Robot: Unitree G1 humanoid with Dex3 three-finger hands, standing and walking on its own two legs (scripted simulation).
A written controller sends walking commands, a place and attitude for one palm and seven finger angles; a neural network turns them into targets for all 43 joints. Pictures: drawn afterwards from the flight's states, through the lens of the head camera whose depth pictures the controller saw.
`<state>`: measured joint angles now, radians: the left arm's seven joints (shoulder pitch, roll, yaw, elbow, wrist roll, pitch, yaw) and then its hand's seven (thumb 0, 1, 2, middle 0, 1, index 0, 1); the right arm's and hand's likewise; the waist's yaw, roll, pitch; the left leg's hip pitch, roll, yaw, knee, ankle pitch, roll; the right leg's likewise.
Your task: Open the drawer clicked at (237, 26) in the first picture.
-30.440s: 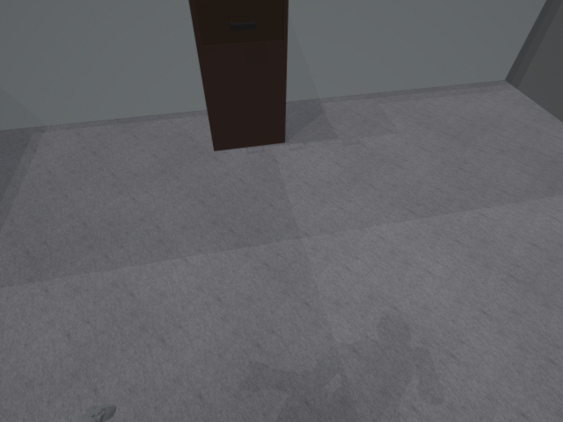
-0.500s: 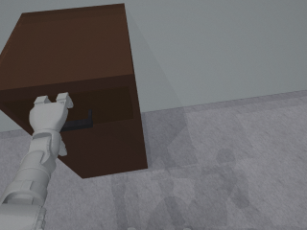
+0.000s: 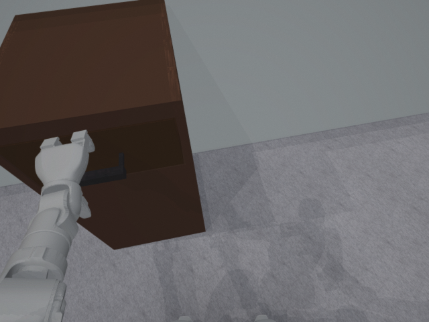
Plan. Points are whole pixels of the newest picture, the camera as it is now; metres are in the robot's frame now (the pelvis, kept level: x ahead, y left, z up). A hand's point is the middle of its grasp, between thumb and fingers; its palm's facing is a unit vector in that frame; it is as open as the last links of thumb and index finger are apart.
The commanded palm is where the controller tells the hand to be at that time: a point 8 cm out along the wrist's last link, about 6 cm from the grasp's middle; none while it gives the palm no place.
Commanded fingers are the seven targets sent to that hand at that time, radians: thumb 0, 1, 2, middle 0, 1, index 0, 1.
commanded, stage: re-aim the fingers above the handle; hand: left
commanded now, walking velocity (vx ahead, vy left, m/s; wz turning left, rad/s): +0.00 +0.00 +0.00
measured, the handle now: (101, 168) +0.45 +0.28 -0.05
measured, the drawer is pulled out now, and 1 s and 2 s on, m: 0.00 0.00 0.00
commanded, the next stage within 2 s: lower the fingers behind the handle in 0.86 s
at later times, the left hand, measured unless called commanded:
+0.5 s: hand (70, 176) +0.39 +0.30 +0.02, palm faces +0.01 +0.03 -1.00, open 13.8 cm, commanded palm +0.36 +0.28 +0.07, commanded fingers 0.00 -0.50 0.30 -0.30 -1.20 -0.30 -1.20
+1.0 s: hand (60, 183) +0.38 +0.32 +0.01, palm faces -0.08 +0.04 -1.00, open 13.8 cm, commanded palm +0.37 +0.29 +0.06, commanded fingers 0.00 -0.50 0.30 -0.30 -1.20 -0.30 -1.20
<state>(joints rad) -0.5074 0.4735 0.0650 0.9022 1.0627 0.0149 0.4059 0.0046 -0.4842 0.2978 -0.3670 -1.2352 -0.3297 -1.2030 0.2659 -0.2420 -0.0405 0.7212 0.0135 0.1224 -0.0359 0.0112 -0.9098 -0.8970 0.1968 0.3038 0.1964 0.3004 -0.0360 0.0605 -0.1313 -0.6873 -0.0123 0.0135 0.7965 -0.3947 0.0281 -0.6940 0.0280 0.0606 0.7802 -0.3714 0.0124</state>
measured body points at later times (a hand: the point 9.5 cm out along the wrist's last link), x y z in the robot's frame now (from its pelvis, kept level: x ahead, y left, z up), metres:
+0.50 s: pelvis +0.01 +0.00 +0.00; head +0.08 -0.02 +0.45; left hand +0.38 +0.30 +0.07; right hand +0.10 -0.25 -0.14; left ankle -0.01 +0.10 -0.70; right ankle +0.00 -0.13 -0.70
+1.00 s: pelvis +0.01 -0.01 +0.00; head +0.08 -0.03 +0.44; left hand +0.38 +0.31 +0.06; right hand +0.09 -0.27 -0.14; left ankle -0.01 +0.10 -0.70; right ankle +0.00 -0.13 -0.70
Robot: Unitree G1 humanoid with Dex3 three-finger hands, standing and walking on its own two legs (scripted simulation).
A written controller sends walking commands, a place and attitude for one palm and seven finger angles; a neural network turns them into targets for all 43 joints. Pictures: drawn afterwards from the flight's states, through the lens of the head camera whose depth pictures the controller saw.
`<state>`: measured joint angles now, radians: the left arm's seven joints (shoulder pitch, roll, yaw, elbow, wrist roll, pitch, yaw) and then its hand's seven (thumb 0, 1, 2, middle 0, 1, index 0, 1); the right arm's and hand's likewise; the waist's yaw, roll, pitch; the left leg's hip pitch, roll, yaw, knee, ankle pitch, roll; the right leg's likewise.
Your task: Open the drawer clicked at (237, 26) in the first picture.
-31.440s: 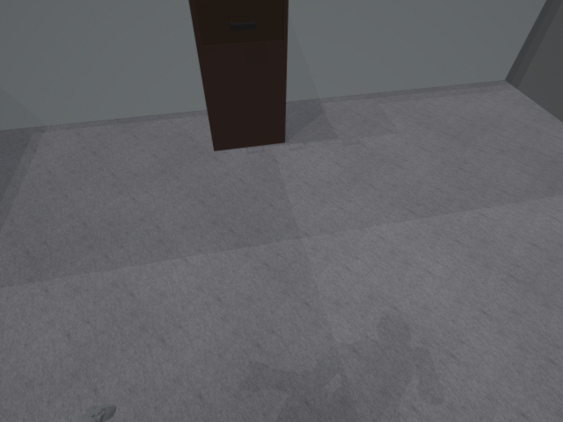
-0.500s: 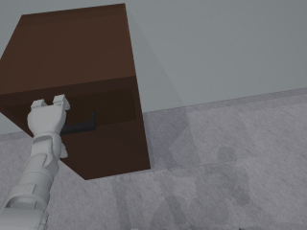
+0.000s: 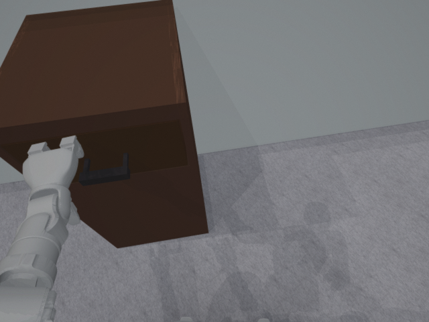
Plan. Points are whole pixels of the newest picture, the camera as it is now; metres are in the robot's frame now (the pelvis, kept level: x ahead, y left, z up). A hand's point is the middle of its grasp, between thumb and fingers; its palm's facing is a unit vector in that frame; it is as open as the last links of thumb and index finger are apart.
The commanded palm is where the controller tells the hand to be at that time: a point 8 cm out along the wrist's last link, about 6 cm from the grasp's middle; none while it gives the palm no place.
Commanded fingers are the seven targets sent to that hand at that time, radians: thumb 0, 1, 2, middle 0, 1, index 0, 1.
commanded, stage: lower the fingers behind the handle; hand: left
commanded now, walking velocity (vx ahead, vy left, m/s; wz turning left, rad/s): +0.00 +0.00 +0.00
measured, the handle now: (105, 167) +0.45 +0.28 -0.05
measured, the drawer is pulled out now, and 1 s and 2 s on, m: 0.00 0.00 0.00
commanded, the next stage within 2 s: lift the fingers back up to retry in 1.56 s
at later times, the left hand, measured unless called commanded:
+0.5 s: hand (75, 194) +0.37 +0.32 -0.03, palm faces -0.10 -0.02 -0.99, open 13.9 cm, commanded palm +0.36 +0.30 +0.03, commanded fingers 0.00 -0.50 0.30 -0.30 -1.20 -0.30 -1.20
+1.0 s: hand (95, 187) +0.39 +0.29 -0.04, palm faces -0.01 +0.01 -1.00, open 13.8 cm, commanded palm +0.37 +0.29 -0.01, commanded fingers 0.00 -0.50 0.30 -0.30 -1.20 -0.30 -1.20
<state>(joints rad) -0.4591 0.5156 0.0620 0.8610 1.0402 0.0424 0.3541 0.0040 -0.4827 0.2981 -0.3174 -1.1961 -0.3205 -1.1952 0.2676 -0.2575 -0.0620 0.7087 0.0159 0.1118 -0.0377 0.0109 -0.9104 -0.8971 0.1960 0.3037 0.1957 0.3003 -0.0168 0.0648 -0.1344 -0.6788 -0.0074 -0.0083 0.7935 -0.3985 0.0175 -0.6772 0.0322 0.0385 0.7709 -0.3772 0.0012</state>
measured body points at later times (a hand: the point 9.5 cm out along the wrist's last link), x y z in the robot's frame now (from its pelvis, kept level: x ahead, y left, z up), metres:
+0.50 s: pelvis -0.01 +0.01 -0.02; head +0.08 +0.01 +0.43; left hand +0.37 +0.32 +0.02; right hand +0.06 -0.25 -0.15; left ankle -0.02 +0.11 -0.70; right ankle -0.01 -0.12 -0.70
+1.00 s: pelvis -0.02 +0.01 -0.03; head +0.08 +0.01 +0.41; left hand +0.39 +0.28 +0.01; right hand +0.04 -0.25 -0.17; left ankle -0.02 +0.11 -0.70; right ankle -0.01 -0.12 -0.70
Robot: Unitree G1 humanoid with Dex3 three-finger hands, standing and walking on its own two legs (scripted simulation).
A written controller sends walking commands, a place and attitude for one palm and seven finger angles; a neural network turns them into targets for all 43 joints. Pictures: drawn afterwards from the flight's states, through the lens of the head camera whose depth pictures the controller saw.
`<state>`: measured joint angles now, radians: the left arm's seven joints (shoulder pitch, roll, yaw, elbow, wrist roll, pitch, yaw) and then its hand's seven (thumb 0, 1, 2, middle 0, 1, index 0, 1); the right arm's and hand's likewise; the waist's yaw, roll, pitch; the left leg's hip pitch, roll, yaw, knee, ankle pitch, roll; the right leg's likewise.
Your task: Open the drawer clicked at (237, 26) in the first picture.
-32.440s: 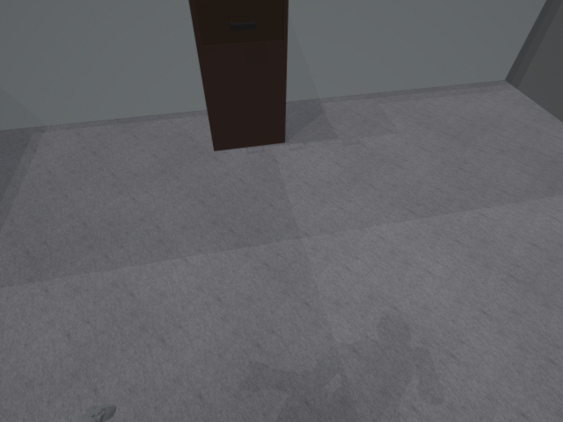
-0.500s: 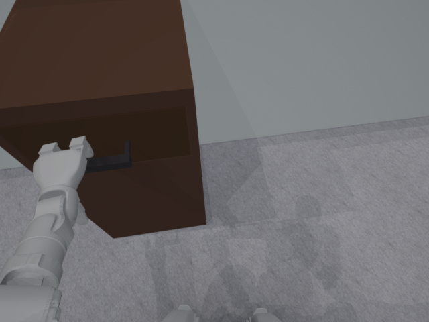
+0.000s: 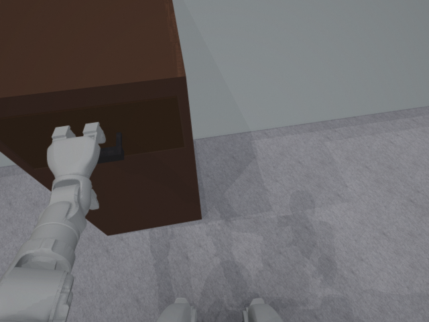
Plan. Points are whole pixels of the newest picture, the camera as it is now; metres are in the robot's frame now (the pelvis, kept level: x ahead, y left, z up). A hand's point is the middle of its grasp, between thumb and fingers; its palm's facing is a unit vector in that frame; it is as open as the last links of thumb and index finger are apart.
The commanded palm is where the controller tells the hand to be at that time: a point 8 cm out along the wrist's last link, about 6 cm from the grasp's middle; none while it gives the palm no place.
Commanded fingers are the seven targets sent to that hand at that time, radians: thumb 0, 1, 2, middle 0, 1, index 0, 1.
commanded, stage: lower the fingers behind the handle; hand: left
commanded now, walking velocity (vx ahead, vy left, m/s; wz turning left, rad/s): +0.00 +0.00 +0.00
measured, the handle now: (97, 148) +0.47 +0.27 -0.02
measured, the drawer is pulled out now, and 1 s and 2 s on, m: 0.00 0.00 0.00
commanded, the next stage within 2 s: lift the fingers back up to retry in 0.56 s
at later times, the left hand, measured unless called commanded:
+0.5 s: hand (86, 169) +0.41 +0.28 -0.02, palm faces -0.01 +0.02 -1.00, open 13.8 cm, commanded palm +0.39 +0.29 +0.01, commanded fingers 0.00 -0.50 0.30 -0.30 -1.20 -0.30 -1.20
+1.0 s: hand (78, 166) +0.41 +0.29 +0.00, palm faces -0.05 -0.02 -1.00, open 13.8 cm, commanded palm +0.39 +0.28 +0.06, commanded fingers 0.00 -0.50 0.30 -0.30 -1.20 -0.30 -1.20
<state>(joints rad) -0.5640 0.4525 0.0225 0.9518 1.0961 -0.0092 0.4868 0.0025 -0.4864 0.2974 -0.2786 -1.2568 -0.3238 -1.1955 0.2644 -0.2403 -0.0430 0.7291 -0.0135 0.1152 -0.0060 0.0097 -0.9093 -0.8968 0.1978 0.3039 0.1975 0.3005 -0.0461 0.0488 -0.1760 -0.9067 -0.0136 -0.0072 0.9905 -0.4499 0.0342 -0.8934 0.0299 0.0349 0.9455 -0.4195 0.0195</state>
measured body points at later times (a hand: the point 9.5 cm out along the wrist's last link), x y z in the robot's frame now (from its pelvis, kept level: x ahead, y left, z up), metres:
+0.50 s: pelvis -0.02 -0.02 -0.02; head +0.09 -0.02 +0.42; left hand +0.41 +0.27 +0.04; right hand +0.05 -0.29 -0.15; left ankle +0.00 +0.10 -0.68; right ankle +0.01 -0.14 -0.68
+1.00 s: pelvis +0.00 +0.00 +0.00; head +0.10 -0.01 +0.44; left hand +0.41 +0.29 +0.05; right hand +0.05 -0.28 -0.13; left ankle +0.00 +0.10 -0.68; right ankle +0.01 -0.14 -0.68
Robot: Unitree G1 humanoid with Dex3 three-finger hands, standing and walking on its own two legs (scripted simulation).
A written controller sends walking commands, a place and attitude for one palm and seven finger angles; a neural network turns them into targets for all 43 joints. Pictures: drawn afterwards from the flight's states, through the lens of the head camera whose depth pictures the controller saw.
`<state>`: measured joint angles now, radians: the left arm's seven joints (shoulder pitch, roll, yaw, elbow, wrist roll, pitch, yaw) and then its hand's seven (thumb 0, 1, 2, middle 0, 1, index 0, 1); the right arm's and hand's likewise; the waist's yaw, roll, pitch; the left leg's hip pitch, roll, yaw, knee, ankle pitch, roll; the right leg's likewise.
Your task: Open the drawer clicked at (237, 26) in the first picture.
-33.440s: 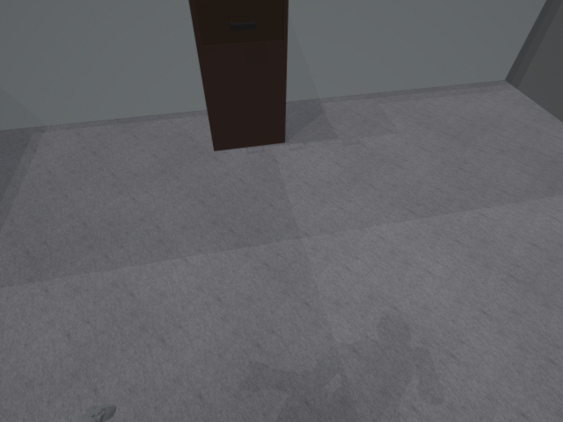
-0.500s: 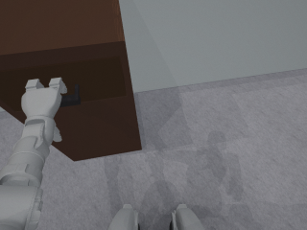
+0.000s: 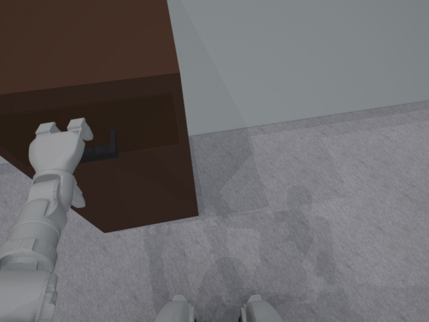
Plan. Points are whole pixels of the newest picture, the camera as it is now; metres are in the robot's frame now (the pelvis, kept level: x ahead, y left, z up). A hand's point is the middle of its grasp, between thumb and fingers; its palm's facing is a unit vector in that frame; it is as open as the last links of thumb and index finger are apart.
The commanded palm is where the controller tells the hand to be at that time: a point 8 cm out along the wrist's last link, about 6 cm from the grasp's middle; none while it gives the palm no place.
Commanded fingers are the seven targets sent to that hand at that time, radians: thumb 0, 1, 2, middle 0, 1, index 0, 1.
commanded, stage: lift the fingers back up to retry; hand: left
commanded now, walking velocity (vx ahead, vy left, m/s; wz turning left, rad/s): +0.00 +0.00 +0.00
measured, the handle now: (91, 145) +0.47 +0.27 -0.02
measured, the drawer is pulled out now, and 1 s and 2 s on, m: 0.00 0.00 0.00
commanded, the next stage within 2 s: re-aim the fingers above the handle in 0.44 s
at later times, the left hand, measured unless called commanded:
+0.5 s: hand (64, 159) +0.41 +0.29 +0.03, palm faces -0.07 -0.04 -1.00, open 13.8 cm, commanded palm +0.39 +0.29 +0.09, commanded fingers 0.00 -0.50 0.30 -0.30 -1.20 -0.30 -1.20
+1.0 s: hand (69, 155) +0.42 +0.28 +0.03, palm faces -0.10 -0.03 -0.99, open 13.8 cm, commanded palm +0.40 +0.28 +0.09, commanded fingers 0.00 -0.50 0.30 -0.30 -1.20 -0.30 -1.20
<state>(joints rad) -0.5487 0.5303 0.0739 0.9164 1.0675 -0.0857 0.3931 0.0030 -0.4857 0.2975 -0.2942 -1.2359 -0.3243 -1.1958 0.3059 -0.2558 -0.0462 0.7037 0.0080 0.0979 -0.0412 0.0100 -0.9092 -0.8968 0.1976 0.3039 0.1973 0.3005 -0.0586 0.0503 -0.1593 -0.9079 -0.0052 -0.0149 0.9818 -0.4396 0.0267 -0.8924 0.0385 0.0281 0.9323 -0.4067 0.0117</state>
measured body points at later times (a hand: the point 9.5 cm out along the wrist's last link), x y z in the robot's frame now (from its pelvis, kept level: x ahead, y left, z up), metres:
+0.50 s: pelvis +0.04 +0.01 +0.03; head +0.10 +0.00 +0.48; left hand +0.41 +0.29 +0.09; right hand +0.14 -0.25 -0.10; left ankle +0.01 +0.10 -0.68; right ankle +0.02 -0.13 -0.68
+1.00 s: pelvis +0.03 -0.01 +0.03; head +0.11 -0.02 +0.47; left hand +0.42 +0.28 +0.08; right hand +0.10 -0.28 -0.11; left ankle +0.01 +0.10 -0.68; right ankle +0.02 -0.13 -0.68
